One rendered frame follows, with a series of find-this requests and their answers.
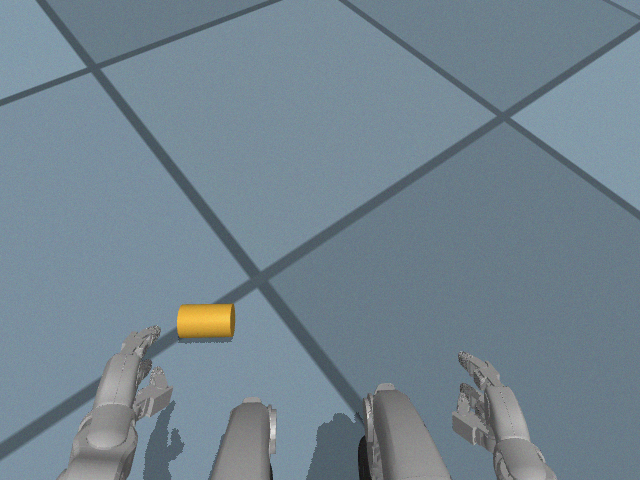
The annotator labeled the right robot hand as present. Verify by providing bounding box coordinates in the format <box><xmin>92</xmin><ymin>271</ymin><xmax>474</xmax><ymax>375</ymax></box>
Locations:
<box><xmin>452</xmin><ymin>351</ymin><xmax>531</xmax><ymax>453</ymax></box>

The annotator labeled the left robot arm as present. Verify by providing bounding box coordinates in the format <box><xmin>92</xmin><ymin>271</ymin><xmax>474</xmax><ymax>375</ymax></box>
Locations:
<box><xmin>56</xmin><ymin>404</ymin><xmax>138</xmax><ymax>480</ymax></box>

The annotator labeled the left robot hand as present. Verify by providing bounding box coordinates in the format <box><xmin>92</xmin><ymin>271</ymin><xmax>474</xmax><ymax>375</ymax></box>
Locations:
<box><xmin>92</xmin><ymin>325</ymin><xmax>173</xmax><ymax>422</ymax></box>

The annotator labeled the right robot arm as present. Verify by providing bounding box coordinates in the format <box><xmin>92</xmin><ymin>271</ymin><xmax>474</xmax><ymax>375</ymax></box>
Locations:
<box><xmin>493</xmin><ymin>438</ymin><xmax>557</xmax><ymax>480</ymax></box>

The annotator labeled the can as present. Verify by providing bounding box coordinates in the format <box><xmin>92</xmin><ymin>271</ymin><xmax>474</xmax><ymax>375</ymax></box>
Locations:
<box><xmin>177</xmin><ymin>304</ymin><xmax>235</xmax><ymax>338</ymax></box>

